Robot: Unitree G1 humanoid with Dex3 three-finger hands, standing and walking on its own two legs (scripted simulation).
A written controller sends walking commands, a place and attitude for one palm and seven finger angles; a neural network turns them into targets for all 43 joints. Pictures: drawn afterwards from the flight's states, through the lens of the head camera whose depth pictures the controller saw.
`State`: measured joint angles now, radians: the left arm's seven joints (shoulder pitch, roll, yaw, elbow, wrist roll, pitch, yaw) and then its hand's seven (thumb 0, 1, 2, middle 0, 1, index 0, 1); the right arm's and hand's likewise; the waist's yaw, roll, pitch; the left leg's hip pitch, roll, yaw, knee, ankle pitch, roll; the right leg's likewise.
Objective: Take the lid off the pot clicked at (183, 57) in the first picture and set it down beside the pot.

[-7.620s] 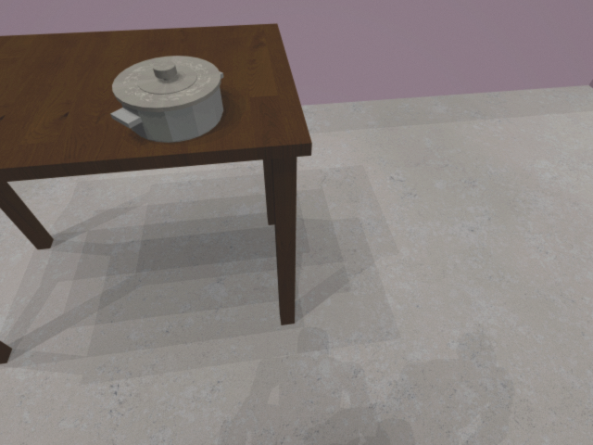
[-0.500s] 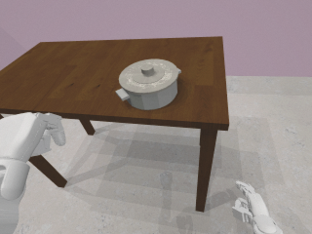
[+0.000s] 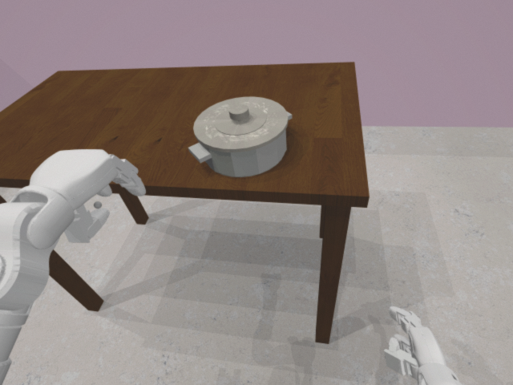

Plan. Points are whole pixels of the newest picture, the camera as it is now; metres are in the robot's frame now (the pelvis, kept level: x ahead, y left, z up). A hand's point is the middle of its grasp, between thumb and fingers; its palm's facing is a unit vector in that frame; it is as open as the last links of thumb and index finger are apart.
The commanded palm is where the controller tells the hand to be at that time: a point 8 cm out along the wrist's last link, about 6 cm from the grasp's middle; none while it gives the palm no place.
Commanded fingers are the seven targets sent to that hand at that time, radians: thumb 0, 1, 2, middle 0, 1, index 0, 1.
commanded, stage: reach forward and open the fingers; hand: left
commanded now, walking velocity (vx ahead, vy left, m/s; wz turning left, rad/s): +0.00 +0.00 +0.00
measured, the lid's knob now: (239, 112) +0.58 +0.12 +0.15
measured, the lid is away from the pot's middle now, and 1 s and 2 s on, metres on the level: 0.00 0.00 0.00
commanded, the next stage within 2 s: move the open hand above the knob in 0.24 s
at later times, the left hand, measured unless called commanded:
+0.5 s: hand (118, 180) +0.32 +0.24 +0.20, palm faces -0.08 -0.02 -1.00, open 9.6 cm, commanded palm +0.30 +0.24 +0.28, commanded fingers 0.00 -0.32 1.62 -0.89 -0.08 -0.89 -0.08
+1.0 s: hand (175, 131) +0.43 +0.19 +0.21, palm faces -0.19 -0.03 -0.98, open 9.6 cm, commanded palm +0.39 +0.20 +0.28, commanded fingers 0.00 -0.32 1.62 -0.89 -0.08 -0.89 -0.08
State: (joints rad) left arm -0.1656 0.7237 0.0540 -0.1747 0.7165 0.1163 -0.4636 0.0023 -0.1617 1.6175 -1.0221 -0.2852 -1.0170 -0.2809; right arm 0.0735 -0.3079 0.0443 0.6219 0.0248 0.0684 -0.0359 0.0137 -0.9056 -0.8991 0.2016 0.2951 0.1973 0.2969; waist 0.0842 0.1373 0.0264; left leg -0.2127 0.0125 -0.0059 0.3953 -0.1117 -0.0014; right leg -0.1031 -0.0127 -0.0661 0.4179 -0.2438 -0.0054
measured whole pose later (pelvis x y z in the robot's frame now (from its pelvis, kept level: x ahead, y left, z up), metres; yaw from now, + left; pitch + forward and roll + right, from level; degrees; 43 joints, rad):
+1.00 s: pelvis +0.02 +0.00 +0.00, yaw +0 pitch +0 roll +1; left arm -0.80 0.56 -0.20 0.38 0.84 0.26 -0.52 0.00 -0.31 1.61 -0.91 -0.09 -0.90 -0.08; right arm 0.13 -0.32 0.02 0.66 0.05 0.10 0.01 0.01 -0.91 -0.90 0.20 0.29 0.20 0.30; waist 0.02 0.11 -0.02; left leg -0.27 -0.01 0.01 0.40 -0.14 0.01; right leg -0.19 -0.03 -0.04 0.46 -0.29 0.00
